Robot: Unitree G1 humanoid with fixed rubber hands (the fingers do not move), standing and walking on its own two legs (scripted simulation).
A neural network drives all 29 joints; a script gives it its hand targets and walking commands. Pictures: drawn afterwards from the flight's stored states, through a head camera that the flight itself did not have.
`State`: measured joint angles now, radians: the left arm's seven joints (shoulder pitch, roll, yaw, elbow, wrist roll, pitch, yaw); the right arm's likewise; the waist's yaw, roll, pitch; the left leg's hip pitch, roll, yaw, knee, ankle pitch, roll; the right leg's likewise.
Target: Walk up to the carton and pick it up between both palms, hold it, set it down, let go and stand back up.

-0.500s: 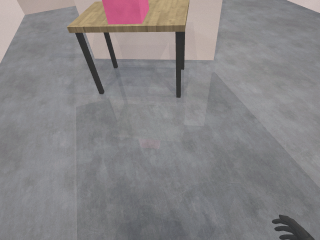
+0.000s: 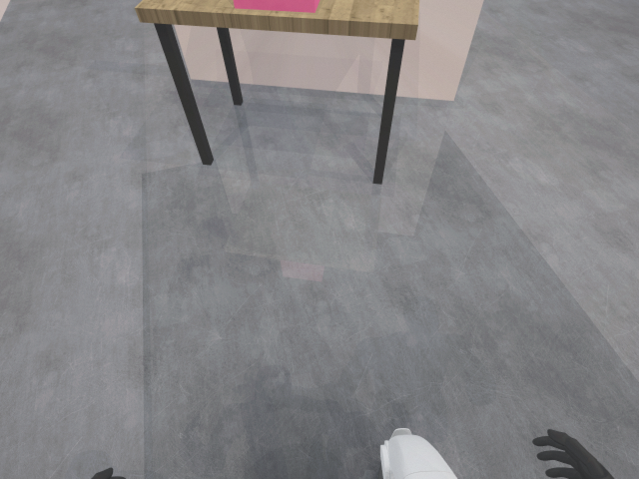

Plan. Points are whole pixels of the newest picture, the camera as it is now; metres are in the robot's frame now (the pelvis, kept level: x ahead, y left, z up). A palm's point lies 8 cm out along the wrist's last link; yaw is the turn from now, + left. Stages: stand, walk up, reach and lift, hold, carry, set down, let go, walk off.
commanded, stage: walk up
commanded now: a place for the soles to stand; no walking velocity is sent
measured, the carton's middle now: out of the picture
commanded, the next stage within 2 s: none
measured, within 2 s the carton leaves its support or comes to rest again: neither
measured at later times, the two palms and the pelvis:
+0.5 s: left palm (56, 454) +0.18 +0.36 -0.08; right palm (542, 350) +0.28 -0.29 -0.06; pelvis +0.16 +0.03 +0.00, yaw +1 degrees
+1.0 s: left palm (84, 334) +0.35 +0.38 -0.08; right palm (479, 288) +0.41 -0.25 -0.10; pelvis +0.29 +0.05 -0.01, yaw +1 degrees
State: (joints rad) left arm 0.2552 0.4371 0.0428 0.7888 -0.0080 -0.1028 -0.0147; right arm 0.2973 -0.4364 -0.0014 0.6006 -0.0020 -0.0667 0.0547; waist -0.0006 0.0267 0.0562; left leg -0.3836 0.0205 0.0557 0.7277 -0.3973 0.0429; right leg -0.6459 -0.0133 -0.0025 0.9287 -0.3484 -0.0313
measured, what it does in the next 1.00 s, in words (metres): walks ahead: right foot, then left foot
